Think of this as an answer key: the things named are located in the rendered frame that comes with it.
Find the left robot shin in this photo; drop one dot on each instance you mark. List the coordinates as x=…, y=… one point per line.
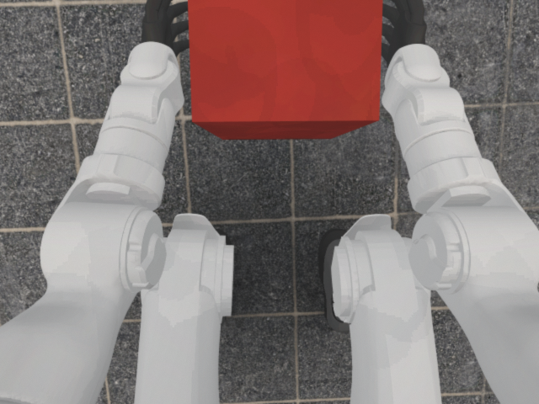
x=188, y=222

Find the robot left forearm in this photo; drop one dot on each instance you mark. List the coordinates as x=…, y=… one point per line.
x=126, y=167

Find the robot left hand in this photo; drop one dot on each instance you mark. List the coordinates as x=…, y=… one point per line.
x=157, y=24

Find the right robot upper arm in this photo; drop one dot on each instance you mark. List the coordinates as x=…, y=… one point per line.
x=483, y=261

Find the left robot upper arm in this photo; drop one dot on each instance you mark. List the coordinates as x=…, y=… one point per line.
x=96, y=257

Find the right robot foot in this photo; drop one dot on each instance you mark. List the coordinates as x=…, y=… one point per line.
x=330, y=240

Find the robot right forearm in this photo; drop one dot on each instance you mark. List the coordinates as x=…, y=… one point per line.
x=444, y=164

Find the carton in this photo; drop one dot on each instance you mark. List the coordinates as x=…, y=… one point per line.
x=284, y=69

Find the robot right hand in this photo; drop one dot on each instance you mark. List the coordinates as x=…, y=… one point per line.
x=409, y=26

